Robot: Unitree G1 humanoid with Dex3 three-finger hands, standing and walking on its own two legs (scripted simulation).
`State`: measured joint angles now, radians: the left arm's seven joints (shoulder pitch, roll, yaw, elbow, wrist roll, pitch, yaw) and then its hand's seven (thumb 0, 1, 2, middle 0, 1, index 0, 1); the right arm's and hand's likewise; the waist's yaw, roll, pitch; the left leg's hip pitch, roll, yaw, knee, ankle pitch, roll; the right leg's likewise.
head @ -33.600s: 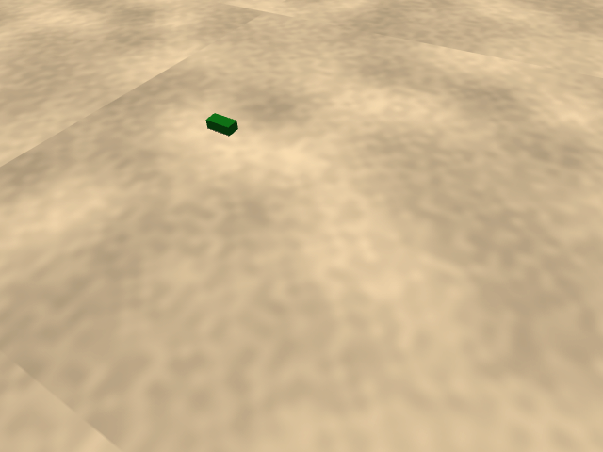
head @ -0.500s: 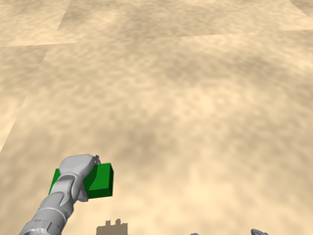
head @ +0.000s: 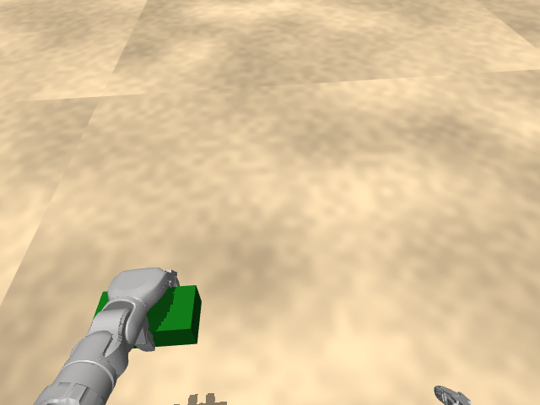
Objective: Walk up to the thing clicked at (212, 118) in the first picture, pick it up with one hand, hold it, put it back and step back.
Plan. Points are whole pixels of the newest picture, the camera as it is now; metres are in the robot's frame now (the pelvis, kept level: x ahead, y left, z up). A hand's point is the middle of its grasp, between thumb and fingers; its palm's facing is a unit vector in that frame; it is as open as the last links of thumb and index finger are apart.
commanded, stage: hold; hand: left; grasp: from above
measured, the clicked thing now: (149, 317) +0.30 +0.23 -0.10
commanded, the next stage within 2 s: crouch in 1.38 s
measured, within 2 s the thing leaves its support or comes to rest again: neither
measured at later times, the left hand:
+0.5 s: hand (146, 321) +0.28 +0.21 -0.05, palm faces -0.48 -0.05 -0.87, open 10.8 cm
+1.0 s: hand (141, 326) +0.26 +0.21 -0.03, palm faces -0.49 -0.04 -0.87, open 10.8 cm
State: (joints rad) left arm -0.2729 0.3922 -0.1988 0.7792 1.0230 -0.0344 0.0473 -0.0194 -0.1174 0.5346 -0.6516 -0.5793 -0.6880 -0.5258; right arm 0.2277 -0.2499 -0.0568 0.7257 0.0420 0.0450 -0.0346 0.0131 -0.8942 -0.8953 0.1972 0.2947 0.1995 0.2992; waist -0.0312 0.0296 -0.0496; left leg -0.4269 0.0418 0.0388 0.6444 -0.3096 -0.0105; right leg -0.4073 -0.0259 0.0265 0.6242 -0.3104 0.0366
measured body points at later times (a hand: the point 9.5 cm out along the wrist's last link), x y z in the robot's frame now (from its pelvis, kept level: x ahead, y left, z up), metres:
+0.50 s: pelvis -0.01 -0.01 +0.01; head +0.00 -0.02 +0.46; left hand +0.30 +0.21 +0.00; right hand +0.11 -0.27 -0.11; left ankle +0.01 +0.12 -0.72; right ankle +0.00 -0.15 -0.72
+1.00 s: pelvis -0.02 -0.01 +0.01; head -0.02 -0.03 +0.46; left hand +0.28 +0.21 +0.02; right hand +0.12 -0.26 -0.10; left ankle +0.01 +0.12 -0.72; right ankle +0.00 -0.15 -0.72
